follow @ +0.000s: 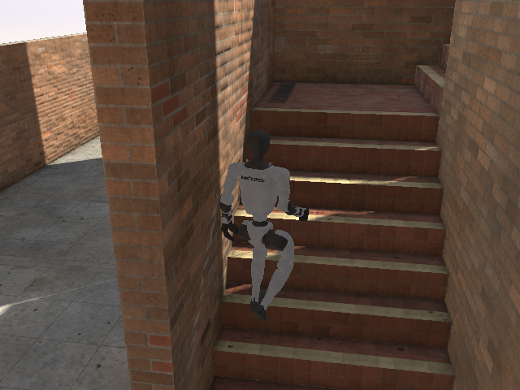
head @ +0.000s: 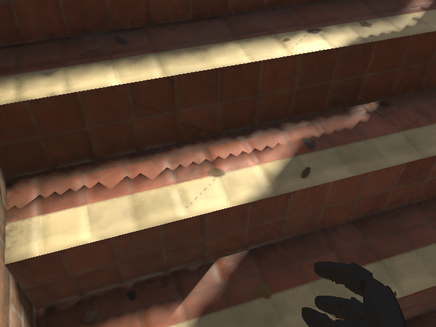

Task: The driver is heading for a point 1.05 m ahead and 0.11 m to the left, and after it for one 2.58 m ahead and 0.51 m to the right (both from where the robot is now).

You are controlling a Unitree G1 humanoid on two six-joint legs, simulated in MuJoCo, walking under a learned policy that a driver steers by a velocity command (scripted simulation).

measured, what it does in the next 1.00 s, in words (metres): goes down, backwards: right foot 0.21 m lower, then left foot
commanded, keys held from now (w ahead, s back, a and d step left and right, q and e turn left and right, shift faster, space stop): w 1.00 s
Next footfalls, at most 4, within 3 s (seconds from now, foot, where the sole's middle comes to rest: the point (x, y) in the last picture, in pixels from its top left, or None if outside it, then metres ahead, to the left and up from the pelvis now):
0.18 right None -0.01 -0.04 -0.87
0.54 left None -0.06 0.14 -0.87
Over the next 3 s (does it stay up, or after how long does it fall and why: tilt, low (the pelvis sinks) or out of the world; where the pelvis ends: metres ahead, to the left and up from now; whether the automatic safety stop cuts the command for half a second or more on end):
stays up -0.04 -0.02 -0.09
